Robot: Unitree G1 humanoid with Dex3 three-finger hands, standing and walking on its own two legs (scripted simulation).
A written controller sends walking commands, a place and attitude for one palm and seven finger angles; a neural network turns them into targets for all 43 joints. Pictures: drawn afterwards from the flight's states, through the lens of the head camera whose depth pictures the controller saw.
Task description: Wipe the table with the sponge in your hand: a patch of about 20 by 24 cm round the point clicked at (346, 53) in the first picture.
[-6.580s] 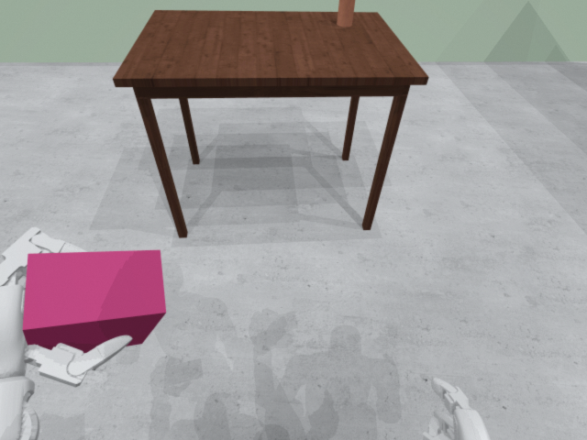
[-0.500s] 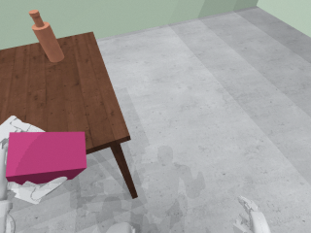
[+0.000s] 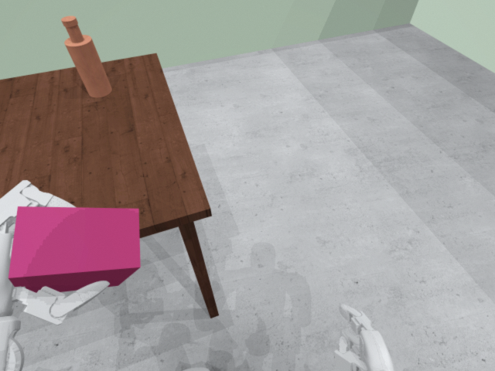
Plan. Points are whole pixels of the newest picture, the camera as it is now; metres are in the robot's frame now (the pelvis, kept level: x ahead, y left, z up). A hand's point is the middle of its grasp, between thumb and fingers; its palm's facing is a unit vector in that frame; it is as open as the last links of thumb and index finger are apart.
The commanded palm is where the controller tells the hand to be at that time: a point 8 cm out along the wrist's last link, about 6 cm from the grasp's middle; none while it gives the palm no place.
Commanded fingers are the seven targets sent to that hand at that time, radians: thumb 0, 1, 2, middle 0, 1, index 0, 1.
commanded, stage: come to a stop and stand still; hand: left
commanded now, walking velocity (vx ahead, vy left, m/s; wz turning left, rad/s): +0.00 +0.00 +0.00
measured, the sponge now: (94, 253) +0.22 +0.20 +0.15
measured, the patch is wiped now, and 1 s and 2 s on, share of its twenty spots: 0.00 0.00 0.00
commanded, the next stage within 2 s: look again from close up in 0.80 s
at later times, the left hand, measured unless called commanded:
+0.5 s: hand (46, 298) +0.16 +0.23 +0.16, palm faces +0.38 -0.84 -0.40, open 10.8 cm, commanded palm +0.12 +0.27 +0.18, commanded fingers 0.00 0.10 1.30 -1.20 -1.60 -1.20 -1.60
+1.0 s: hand out of the picture +0.20 +0.30 +0.20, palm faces +0.47 -0.74 -0.47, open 10.8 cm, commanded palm +0.11 +0.29 +0.18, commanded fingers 0.00 0.10 1.30 -1.20 -1.60 -1.20 -1.60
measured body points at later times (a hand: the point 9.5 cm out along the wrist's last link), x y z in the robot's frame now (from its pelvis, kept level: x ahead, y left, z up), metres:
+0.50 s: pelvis -0.04 -0.01 +0.00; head -0.04 -0.01 +0.45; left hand +0.14 +0.27 +0.18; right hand +0.12 -0.24 -0.08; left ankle +0.00 +0.12 -0.73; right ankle +0.00 -0.08 -0.73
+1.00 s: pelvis -0.05 +0.01 +0.00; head -0.02 +0.03 +0.45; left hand +0.17 +0.34 +0.22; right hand +0.12 -0.21 -0.09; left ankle +0.00 +0.12 -0.73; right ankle +0.00 -0.08 -0.73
